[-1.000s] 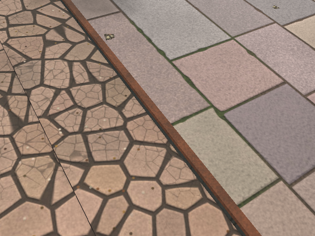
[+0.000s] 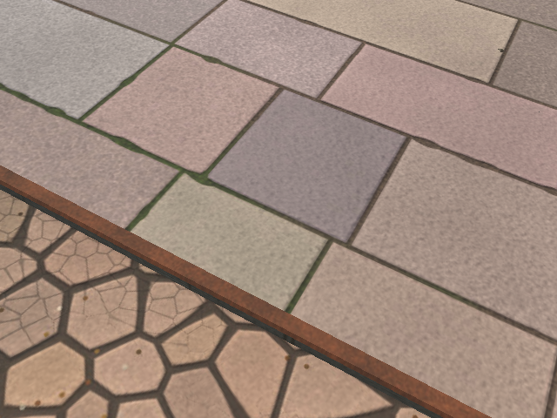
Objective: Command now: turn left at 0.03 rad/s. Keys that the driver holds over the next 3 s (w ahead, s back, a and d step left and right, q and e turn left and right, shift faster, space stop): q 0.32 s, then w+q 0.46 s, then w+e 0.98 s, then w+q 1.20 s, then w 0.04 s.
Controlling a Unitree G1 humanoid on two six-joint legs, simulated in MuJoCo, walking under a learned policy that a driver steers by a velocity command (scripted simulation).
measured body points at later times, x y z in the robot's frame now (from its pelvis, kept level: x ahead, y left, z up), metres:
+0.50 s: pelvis -0.01 +0.01 -0.02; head -0.01 +0.04 +0.43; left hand +0.11 +0.29 -0.13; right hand +0.10 -0.25 -0.12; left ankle -0.05 +0.07 -0.75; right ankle -0.01 -0.13 -0.66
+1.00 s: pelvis +0.23 +0.05 -0.01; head +0.25 +0.05 +0.44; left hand +0.26 +0.34 -0.10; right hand +0.36 -0.18 -0.14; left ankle +0.02 +0.08 -0.64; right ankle +0.33 +0.01 -0.71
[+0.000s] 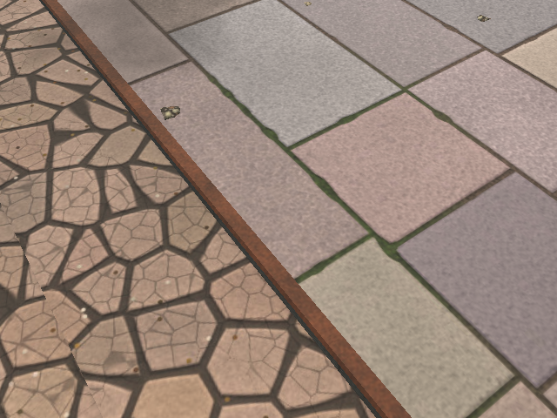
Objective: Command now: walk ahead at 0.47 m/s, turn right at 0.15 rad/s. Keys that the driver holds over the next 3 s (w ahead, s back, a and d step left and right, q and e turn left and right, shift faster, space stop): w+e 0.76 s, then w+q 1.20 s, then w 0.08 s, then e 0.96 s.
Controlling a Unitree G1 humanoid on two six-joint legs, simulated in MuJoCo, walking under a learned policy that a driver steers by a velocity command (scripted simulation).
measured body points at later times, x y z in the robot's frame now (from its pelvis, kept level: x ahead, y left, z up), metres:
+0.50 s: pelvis +0.29 +0.00 +0.02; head +0.32 -0.01 +0.47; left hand +0.36 +0.26 -0.10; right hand +0.45 -0.28 -0.05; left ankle +0.39 +0.06 -0.70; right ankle +0.10 -0.07 -0.63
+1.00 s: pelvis +0.52 -0.14 +0.04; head +0.55 -0.15 +0.49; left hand +0.81 -0.06 -0.04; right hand +0.36 -0.32 -0.10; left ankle +0.41 +0.06 -0.64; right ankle +0.57 -0.25 -0.66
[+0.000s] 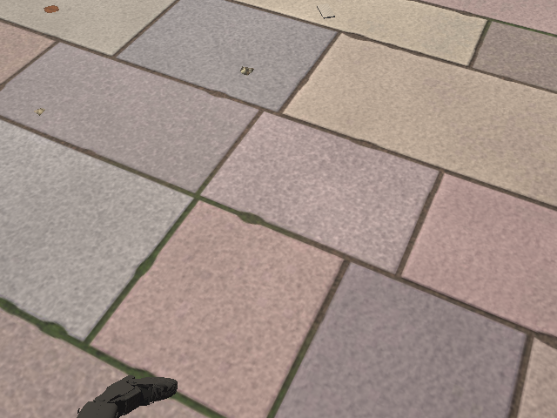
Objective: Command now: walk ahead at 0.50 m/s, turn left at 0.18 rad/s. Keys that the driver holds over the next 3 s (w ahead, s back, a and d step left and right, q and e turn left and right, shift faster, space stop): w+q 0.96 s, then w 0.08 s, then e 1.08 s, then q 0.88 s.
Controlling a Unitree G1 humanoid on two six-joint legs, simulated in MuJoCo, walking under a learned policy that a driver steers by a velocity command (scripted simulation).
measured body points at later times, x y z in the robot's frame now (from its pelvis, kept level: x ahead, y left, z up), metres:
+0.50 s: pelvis +0.26 +0.03 +0.02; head +0.30 +0.04 +0.47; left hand +0.18 +0.27 -0.12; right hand +0.51 -0.14 -0.08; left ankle +0.36 +0.11 -0.70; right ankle +0.10 -0.09 -0.69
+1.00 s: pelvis +0.54 +0.11 +0.03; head +0.57 +0.13 +0.48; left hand +0.62 +0.42 -0.05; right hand +0.66 -0.15 -0.09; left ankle +0.36 +0.11 -0.70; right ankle +0.72 +0.08 -0.68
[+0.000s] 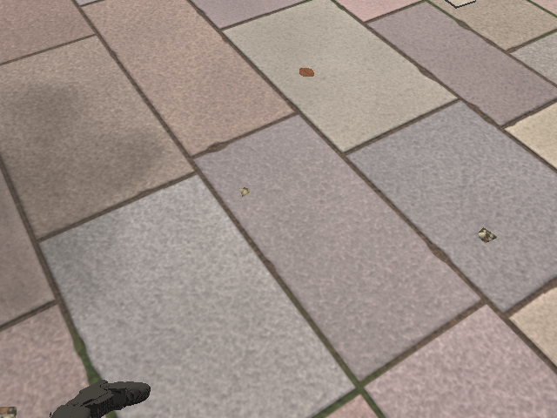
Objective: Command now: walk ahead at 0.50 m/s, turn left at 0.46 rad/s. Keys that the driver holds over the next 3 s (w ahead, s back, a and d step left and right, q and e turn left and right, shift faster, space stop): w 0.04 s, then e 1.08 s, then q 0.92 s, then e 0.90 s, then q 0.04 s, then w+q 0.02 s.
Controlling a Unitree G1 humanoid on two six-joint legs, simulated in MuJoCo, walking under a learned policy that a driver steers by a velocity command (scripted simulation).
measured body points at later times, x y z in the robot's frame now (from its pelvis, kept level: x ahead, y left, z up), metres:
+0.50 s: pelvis +0.16 -0.02 +0.00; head +0.18 -0.01 +0.45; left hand +0.21 +0.25 -0.13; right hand +0.30 -0.27 -0.10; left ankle +0.22 +0.07 -0.73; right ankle +0.15 -0.12 -0.73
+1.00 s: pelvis +0.14 -0.04 +0.01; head +0.15 -0.07 +0.45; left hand +0.37 +0.16 -0.09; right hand +0.11 -0.33 -0.13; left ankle +0.21 +0.08 -0.69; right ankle +0.10 -0.11 -0.73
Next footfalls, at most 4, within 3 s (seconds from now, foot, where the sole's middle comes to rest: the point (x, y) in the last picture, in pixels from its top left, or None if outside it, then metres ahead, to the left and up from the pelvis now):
0.02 right None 0.19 -0.12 -0.77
0.50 left None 0.26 0.07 -0.77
0.92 right None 0.14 -0.13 -0.77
1.38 left None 0.22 0.04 -0.77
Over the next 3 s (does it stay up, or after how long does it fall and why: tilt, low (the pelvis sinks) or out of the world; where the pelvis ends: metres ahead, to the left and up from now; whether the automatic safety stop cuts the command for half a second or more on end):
stays up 0.06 -0.06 0.02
